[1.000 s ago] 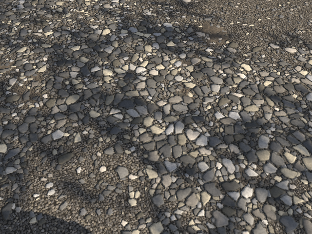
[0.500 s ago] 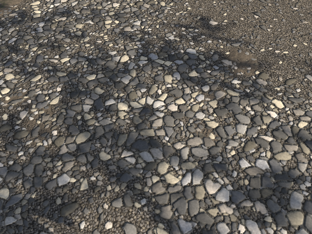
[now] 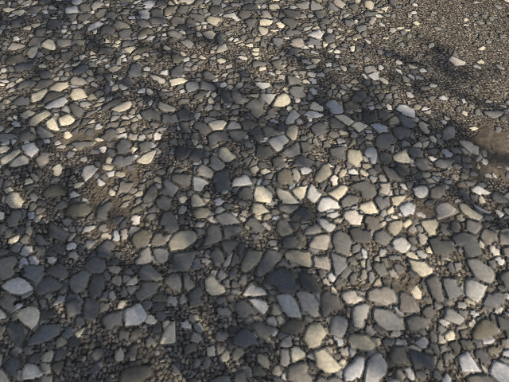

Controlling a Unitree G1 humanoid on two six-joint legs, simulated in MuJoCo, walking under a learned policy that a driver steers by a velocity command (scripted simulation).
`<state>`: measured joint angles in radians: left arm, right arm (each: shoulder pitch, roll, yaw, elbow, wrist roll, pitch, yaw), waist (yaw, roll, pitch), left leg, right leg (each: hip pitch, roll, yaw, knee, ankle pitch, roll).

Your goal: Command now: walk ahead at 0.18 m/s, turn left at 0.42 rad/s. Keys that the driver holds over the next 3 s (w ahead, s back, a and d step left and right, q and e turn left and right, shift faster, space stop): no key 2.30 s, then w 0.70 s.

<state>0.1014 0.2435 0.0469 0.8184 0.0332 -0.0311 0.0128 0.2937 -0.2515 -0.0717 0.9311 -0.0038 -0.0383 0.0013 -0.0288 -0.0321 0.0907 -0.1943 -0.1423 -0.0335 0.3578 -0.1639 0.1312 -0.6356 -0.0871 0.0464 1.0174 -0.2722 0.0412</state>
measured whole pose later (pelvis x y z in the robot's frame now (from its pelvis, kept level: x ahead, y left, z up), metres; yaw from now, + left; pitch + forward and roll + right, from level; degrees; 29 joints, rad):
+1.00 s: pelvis +0.11 -0.02 +0.00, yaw +4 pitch -2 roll +0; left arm 0.26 0.21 0.00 1.08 0.01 0.01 0.02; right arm 0.27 -0.19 0.02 1.12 -0.01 -0.01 -0.04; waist 0.02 -0.01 0.02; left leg -0.08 -0.04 -0.04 0.37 -0.26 0.03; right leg -0.22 0.01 0.00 0.37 -0.13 -0.01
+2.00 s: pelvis +0.14 +0.00 +0.00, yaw +3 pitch -1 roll +0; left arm 0.28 0.14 0.00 1.18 0.01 0.01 0.04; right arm 0.35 -0.13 0.02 1.14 -0.01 -0.02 -0.05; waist 0.01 0.00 0.03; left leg -0.05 -0.05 -0.03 0.38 -0.30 0.05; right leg -0.20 0.00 0.01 0.41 -0.18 0.01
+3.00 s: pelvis +0.39 -0.05 +0.00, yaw +3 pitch +1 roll +0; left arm 0.52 0.12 0.01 1.11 0.01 -0.10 0.01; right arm 0.08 -0.18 -0.04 0.94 -0.02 -0.04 0.03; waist 0.04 0.03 0.04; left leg -0.64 0.06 0.09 0.76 -0.08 0.06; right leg 0.11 0.08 -0.07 0.17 -0.30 -0.08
